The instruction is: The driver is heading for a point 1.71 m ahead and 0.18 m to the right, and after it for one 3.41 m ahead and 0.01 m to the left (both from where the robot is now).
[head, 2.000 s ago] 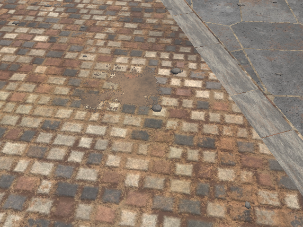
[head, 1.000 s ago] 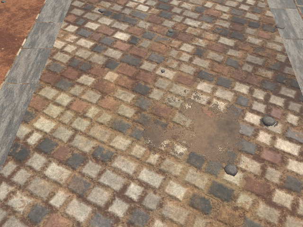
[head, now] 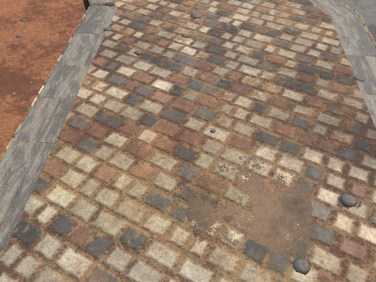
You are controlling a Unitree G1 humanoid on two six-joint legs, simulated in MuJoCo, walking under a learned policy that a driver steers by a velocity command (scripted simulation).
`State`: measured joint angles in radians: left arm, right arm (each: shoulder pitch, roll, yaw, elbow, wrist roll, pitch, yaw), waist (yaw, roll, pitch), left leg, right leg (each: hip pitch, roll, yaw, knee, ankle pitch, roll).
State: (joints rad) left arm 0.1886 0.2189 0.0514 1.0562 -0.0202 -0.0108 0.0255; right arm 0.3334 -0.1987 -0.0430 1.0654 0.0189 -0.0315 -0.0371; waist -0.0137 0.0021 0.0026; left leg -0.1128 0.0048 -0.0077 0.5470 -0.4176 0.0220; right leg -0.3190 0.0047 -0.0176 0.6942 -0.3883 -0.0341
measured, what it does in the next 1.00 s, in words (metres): walks ahead: left foot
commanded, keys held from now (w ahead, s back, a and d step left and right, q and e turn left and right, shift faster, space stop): w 1.00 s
